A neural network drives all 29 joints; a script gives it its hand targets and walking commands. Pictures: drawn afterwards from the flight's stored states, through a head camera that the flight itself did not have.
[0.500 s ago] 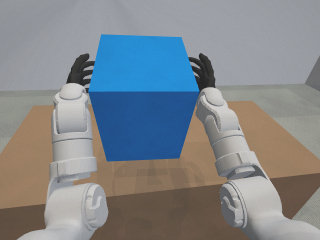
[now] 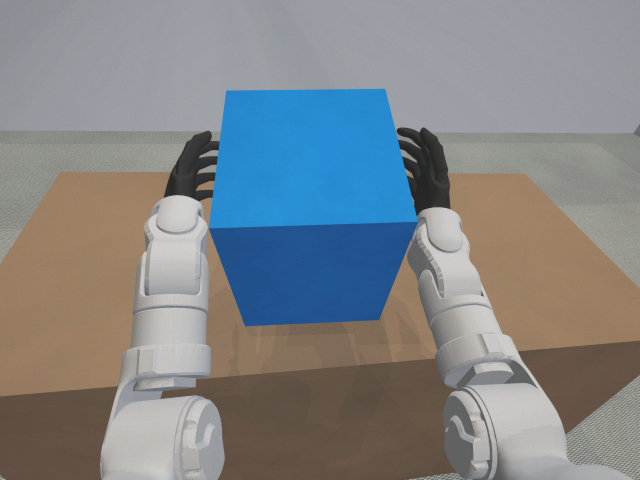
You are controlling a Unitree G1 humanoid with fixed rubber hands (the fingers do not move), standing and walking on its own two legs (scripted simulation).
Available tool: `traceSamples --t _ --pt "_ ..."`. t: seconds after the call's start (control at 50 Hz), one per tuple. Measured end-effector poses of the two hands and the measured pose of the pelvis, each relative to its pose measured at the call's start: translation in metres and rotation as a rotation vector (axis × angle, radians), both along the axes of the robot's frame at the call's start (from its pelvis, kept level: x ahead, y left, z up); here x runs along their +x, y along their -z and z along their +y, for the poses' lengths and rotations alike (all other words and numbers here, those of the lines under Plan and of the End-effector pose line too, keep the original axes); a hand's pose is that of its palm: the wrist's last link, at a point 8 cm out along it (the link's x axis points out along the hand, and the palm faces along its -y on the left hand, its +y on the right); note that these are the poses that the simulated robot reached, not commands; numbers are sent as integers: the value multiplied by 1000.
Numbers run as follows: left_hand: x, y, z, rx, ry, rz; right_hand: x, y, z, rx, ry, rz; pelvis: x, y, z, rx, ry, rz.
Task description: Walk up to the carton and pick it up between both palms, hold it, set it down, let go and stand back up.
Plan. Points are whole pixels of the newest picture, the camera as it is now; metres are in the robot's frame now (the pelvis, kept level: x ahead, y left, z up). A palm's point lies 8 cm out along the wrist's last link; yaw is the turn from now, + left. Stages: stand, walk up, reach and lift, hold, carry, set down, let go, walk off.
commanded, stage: set down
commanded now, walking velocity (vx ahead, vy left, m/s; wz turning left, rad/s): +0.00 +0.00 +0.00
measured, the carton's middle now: (309, 216) +0.42 -0.02 +0.15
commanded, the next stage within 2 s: none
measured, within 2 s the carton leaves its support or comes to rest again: neither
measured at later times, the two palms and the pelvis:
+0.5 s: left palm (185, 210) +0.39 +0.14 +0.18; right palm (421, 204) +0.38 -0.15 +0.20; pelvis +0.00 +0.01 +0.00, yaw -1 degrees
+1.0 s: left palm (194, 208) +0.42 +0.13 +0.16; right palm (417, 194) +0.41 -0.16 +0.19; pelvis +0.01 +0.00 +0.00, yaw -2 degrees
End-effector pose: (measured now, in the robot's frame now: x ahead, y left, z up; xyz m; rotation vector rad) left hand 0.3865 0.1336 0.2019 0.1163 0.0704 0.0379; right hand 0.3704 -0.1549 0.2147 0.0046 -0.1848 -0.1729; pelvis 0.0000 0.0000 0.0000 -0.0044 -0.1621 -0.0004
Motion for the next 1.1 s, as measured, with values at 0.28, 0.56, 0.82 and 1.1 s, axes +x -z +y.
traceSamples --t 0.28,0.56,0.82,1.1 --pt "3 24 16 -13 -23 70 12 15 15 -10 -31 55 3 0 4 2 -3 3" --pt "8 29 0 -16 6 120 8 19 0 4 4 116 -6 -1 9 3 19 24" --pt "16 38 -3 -46 -20 125 23 22 -2 19 -22 129 -4 -2 2 7 31 83" --pt "38 51 -4 -58 -10 156 43 31 -3 23 -12 166 12 -2 3 10 37 101"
